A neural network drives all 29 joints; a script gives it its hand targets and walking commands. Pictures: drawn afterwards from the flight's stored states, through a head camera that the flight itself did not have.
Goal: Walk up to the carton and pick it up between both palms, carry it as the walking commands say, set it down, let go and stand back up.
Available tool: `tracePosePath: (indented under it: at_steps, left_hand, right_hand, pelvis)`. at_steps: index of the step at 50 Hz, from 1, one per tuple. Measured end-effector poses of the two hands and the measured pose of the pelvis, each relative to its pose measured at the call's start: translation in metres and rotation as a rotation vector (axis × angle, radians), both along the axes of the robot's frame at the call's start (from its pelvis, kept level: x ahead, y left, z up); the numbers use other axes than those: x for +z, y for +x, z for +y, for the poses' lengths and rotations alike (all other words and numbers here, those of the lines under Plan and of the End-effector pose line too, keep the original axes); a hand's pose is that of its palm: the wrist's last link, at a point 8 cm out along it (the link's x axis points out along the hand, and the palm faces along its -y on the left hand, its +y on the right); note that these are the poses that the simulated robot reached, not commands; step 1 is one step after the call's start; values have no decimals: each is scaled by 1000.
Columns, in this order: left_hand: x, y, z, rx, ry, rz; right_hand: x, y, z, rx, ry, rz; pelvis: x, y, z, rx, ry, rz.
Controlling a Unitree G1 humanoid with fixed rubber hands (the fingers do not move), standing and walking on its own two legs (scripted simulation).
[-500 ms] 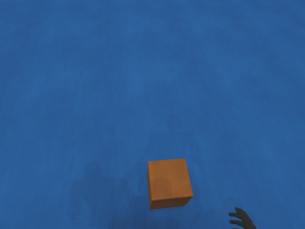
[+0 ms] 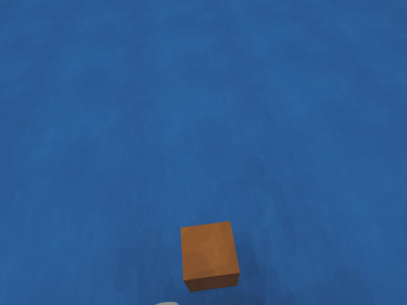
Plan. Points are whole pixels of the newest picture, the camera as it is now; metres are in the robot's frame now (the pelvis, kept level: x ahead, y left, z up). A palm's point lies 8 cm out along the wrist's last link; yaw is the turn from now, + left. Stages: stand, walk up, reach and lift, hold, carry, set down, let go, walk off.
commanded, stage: walk up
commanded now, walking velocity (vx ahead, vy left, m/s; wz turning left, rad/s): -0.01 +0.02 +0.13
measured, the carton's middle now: (209, 257) +0.37 +0.02 -0.65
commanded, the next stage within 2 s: stand in 1.20 s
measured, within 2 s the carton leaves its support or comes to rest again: neither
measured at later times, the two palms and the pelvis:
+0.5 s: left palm out of the picture +0.00 +0.30 -0.15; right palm out of the picture +0.09 -0.18 -0.13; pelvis -0.01 +0.05 +0.00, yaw +1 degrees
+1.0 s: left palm out of the picture +0.00 +0.21 -0.13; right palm out of the picture -0.02 -0.28 -0.15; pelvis -0.02 -0.03 +0.00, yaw +2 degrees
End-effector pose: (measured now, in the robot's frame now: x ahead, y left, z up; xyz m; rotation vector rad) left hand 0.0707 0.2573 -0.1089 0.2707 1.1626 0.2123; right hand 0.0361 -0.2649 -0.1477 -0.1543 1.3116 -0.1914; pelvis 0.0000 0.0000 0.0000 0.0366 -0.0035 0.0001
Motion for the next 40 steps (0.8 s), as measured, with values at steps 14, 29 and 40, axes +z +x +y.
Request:
tracePosePath:
  at_steps: [14, 29, 40]
  left_hand:
    - [-35, -73, 53, 129, -42, 116]
    - [-32, -64, 31, 100, -108, 147]
    - [-24, -50, 22, 66, -48, 138]
  right_hand:
    - [20, 52, 38, 134, -65, -125]
    - [14, 36, 83, 71, 9, -111]
    - [19, -39, 11, -12, -105, 21]
  pelvis:
    - [-11, -12, 34, 39, -30, -9]
    - [1, -7, 48, 15, -26, -27]
    - [2, -21, 13, 21, -47, 1]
